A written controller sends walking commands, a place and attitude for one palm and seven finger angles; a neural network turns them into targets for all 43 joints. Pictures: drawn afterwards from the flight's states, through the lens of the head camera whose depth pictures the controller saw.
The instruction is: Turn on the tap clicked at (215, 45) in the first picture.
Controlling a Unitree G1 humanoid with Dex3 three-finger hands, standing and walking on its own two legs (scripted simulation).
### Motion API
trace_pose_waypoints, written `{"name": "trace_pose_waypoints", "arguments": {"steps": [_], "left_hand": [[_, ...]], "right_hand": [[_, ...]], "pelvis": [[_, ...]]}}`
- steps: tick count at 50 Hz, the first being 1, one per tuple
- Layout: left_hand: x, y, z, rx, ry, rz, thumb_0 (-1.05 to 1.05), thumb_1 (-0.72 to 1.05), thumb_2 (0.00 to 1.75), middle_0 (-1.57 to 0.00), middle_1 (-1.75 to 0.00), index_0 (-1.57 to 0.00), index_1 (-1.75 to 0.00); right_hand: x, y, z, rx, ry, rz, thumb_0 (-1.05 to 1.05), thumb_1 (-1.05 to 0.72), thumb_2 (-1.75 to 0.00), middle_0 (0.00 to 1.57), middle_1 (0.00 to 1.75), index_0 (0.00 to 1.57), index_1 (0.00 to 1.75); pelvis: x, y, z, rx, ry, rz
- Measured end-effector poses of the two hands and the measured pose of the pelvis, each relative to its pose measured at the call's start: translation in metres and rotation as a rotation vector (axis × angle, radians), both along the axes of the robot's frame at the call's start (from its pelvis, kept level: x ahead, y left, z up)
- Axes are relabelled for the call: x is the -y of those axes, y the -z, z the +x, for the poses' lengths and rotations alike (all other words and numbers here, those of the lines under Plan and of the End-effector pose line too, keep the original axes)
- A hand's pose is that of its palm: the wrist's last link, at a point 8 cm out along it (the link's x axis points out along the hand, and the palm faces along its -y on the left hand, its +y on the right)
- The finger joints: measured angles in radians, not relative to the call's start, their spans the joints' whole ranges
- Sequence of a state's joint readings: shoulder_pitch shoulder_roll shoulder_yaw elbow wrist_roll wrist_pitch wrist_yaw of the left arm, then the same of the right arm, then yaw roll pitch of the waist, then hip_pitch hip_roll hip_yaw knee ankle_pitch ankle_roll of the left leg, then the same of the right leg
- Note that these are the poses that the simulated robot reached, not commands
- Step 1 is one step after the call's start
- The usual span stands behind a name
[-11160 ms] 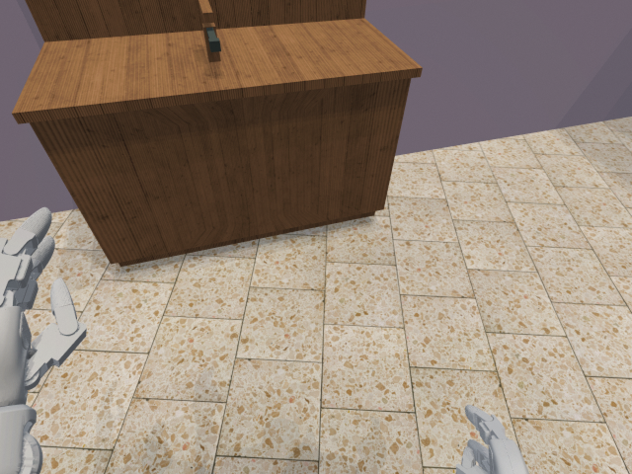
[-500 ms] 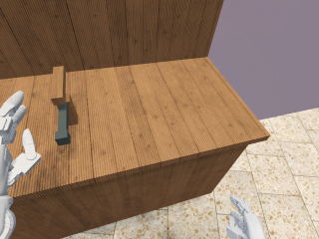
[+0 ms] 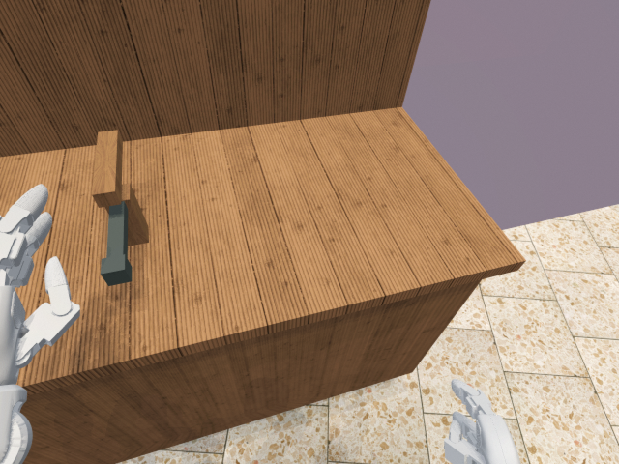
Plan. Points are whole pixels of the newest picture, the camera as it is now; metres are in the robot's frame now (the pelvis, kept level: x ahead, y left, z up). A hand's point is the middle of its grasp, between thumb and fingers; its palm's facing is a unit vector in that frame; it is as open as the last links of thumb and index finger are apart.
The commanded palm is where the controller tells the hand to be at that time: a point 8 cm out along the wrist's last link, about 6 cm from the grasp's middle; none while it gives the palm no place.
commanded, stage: look again from close up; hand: left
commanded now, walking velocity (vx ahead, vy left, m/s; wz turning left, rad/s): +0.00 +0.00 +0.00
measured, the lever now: (116, 270) +0.32 +0.28 +0.06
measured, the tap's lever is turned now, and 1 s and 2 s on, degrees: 0 0 0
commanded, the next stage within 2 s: come to a stop and stand still in 0.02 s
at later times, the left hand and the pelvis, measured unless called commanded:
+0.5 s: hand (88, 317) +0.21 +0.24 +0.14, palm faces +0.31 -0.87 -0.39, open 7.4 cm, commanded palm +0.16 +0.28 +0.17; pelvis -0.01 +0.00 +0.00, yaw -1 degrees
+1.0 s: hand (75, 296) +0.23 +0.25 +0.15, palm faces +0.37 -0.85 -0.36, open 7.4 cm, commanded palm +0.17 +0.28 +0.17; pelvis +0.00 +0.00 +0.00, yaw -1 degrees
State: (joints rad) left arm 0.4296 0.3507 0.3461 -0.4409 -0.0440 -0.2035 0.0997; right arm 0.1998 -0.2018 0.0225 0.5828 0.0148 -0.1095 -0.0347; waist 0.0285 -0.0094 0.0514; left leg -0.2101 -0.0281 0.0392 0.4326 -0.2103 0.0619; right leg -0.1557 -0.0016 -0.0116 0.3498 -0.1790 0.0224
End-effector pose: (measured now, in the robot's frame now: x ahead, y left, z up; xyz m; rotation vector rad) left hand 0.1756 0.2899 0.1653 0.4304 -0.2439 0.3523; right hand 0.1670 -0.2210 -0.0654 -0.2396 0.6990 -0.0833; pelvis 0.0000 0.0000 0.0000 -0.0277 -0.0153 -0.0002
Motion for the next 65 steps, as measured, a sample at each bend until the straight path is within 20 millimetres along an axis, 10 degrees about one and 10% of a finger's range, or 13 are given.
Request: {"name": "trace_pose_waypoints", "arguments": {"steps": [9, 14, 22, 31, 65], "left_hand": [[0.004, 0.001, 0.003, -0.007, 0.003, -0.008, 0.01, 0.89, 0.89, -0.21, -0.3, -0.21, -0.3], [-0.028, -0.027, 0.021, 0.12, -0.047, 0.125, 0.01, 0.88, 0.89, -0.22, -0.3, -0.21, -0.3], [0.015, 0.002, 0.007, 0.001, 0.098, 0.024, 0.01, 0.89, 0.89, -0.21, -0.3, -0.21, -0.3], [-0.01, 0.0, -0.003, 0.063, -0.02, 0.004, 0.01, 0.88, 0.89, -0.22, -0.3, -0.21, -0.3], [0.0, 0.0, 0.01, 0.011, 0.011, -0.003, 0.01, 0.89, 0.89, -0.21, -0.3, -0.21, -0.3]], "right_hand": [[0.006, -0.003, 0.004, 0.007, 0.01, -0.008, 0.02, -0.9, -0.9, 0.2, 0.3, 0.2, 0.3], [0.003, 0.0, 0.002, -0.001, -0.059, -0.006, 0.02, -0.9, -0.9, 0.2, 0.3, 0.2, 0.3], [0.003, 0.001, -0.012, 0.05, 0.015, 0.037, 0.02, -0.9, -0.9, 0.2, 0.3, 0.2, 0.3], [0.0, 0.004, -0.019, -0.003, -0.011, -0.008, 0.02, -0.9, -0.9, 0.2, 0.3, 0.2, 0.3], [-0.005, -0.002, 0.011, 0.013, -0.01, 0.0, 0.02, -0.9, -0.9, 0.2, 0.3, 0.2, 0.3]], "pelvis": [[0.003, 0.0, 0.002, -0.001, 0.002, 0.001], [0.008, 0.002, -0.007, -0.016, 0.01, 0.002], [-0.001, 0.005, -0.006, -0.003, 0.029, 0.009], [0.0, 0.004, -0.006, 0.007, 0.012, 0.001], [-0.002, 0.001, 0.006, -0.006, 0.005, 0.001]]}}
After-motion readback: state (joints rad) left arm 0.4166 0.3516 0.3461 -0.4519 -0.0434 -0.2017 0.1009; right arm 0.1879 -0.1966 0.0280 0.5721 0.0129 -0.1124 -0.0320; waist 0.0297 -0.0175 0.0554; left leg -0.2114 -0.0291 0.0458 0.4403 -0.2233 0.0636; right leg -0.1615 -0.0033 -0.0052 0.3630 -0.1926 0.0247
